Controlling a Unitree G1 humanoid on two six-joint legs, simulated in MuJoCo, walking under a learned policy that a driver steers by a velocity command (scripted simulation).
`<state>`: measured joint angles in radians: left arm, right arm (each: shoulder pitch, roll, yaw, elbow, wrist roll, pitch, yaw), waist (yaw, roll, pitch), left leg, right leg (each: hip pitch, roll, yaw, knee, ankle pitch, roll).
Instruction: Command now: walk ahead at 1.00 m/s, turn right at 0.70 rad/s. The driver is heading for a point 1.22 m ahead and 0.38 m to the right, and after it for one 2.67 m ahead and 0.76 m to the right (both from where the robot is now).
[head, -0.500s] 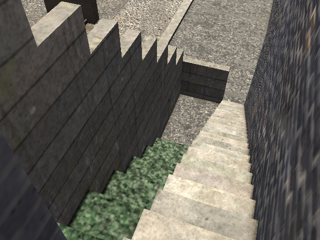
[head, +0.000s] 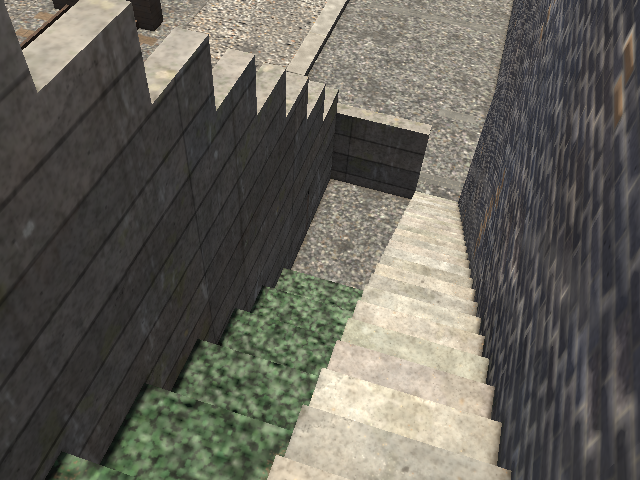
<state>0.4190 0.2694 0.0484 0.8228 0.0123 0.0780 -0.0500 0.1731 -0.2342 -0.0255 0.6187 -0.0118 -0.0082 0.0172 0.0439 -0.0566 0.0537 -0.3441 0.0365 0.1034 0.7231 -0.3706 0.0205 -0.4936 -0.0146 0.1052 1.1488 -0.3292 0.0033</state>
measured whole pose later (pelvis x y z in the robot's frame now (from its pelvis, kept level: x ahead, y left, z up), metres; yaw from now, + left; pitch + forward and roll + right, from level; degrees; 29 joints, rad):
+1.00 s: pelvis +0.29 -0.09 -0.20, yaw -37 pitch +0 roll +2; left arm 0.16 0.24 0.05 0.79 0.01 -0.02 0.03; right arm 0.41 -0.28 -0.01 0.88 -0.06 0.09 0.00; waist -0.03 0.02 0.03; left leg -0.23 -0.06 0.08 0.69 -0.46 0.06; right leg -0.40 0.00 0.02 0.83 -0.36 -0.08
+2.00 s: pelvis +0.82 -0.20 -0.58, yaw -5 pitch -2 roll +9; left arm 0.03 0.25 0.07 0.83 0.00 -0.05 -0.03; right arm 0.58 -0.21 -0.03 1.07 -0.06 -0.14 -0.08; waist -0.09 -0.07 -0.12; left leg 0.02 -0.23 -0.03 1.52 -0.86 0.15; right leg -0.51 -0.06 0.16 0.55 0.56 -0.03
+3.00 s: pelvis +1.47 -0.45 -1.20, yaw -24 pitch -2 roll +5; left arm 0.28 0.19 0.04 0.81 -0.03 -0.16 0.06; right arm 0.20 -0.28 -0.07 0.77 -0.07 0.09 0.01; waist -0.07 0.04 0.02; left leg -0.58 0.00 -0.13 1.09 0.19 0.00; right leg -0.40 -0.34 0.01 0.96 -0.52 0.17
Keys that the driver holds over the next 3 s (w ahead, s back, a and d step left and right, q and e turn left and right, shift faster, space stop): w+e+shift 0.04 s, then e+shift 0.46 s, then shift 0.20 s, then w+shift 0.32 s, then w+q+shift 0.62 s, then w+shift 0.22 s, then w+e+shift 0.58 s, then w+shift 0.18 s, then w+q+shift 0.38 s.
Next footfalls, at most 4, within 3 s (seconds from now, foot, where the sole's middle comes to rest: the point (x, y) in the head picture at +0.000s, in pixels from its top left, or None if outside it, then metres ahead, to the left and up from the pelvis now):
0.38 right None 0.21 -0.18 -0.95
0.74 left None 0.33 -0.01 -0.95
1.42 left None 0.52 -0.02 -1.14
2.08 right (402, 427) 0.93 -0.30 -1.53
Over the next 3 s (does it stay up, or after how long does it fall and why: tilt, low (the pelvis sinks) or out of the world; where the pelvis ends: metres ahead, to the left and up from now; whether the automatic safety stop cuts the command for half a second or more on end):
stays up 1.47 -0.45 -1.20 its command is cut before an obstacle after 0.7 s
